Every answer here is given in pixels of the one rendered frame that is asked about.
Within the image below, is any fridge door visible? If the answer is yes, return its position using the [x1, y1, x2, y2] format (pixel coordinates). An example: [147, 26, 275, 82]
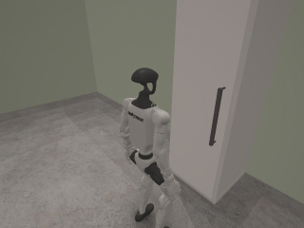
[169, 0, 255, 199]

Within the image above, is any robot right forearm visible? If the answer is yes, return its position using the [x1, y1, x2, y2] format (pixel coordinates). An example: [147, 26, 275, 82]
[156, 148, 176, 185]

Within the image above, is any handle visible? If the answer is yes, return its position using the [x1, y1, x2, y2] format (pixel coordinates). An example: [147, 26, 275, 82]
[209, 87, 226, 146]

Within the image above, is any robot left upper arm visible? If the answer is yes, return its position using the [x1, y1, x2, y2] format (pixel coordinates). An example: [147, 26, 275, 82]
[120, 98, 135, 134]

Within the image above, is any left robot hand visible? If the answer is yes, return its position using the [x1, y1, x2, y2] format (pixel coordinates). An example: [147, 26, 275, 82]
[124, 147, 135, 165]

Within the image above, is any humanoid robot torso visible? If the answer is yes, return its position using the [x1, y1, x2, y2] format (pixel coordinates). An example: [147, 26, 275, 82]
[127, 96, 159, 175]

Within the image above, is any robot left forearm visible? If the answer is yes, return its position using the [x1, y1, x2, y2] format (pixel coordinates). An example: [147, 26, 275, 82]
[120, 130, 133, 151]

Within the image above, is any right robot hand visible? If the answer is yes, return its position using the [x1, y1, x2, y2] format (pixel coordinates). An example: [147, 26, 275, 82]
[165, 181, 181, 203]

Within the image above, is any robot left foot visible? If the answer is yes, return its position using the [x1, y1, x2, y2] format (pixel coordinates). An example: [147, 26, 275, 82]
[135, 203, 154, 222]

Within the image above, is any robot right upper arm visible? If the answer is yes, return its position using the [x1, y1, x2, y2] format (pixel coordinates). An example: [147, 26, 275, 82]
[152, 108, 171, 158]

